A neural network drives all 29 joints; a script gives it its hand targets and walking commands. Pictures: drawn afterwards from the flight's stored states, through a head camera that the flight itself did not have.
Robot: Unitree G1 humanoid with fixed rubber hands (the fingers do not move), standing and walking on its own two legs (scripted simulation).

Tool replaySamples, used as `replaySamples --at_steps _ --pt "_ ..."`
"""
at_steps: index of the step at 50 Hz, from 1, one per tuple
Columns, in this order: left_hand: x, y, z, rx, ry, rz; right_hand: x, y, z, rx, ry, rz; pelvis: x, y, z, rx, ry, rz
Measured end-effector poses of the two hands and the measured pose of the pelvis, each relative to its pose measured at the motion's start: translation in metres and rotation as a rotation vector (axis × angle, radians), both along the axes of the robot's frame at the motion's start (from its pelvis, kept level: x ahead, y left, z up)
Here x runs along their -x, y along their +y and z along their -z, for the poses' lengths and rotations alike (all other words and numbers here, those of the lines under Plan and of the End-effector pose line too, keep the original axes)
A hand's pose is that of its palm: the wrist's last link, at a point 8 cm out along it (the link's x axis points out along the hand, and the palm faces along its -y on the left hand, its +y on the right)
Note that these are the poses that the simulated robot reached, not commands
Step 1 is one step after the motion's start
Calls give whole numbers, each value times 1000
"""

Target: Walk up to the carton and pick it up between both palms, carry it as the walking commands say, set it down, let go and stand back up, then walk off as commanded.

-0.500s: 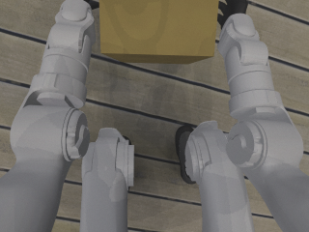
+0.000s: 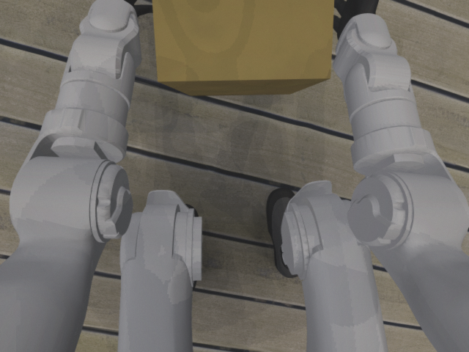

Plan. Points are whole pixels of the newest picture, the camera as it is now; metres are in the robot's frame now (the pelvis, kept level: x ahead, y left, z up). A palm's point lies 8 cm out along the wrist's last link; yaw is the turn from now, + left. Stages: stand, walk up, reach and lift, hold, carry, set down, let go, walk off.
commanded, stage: set down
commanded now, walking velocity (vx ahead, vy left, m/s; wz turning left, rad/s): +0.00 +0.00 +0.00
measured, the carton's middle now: (240, 17) +0.56 -0.01 -0.24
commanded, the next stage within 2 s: none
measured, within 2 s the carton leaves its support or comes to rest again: rests again in 0.48 s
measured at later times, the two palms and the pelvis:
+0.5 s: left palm (124, 5) +0.55 +0.14 -0.18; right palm (357, 20) +0.53 -0.16 -0.16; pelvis +0.00 +0.00 +0.00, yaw +0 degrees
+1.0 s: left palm (126, 6) +0.55 +0.14 -0.18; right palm (358, 23) +0.53 -0.16 -0.16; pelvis +0.00 +0.00 -0.01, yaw +0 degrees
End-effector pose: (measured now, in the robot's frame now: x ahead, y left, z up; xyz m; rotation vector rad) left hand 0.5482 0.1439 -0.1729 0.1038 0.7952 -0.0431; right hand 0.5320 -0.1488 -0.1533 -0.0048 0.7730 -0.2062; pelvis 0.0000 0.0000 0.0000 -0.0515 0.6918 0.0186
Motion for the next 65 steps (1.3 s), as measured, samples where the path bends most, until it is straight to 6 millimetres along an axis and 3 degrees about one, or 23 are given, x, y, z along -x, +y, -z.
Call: replaySamples --at_steps 52,59,65 --pt "-2 -2 10 32 -59 27 3 -11 12 1 -27 -26 5 -3 5 5 -76 0" --pt "-2 23 17 -20 -59 -41 17 -23 27 32 7 -7 5 -5 1 5 -77 0" --pt "-4 40 11 -28 -61 -75 16 -20 27 23 -4 -6 4 -6 3 0 -70 -3"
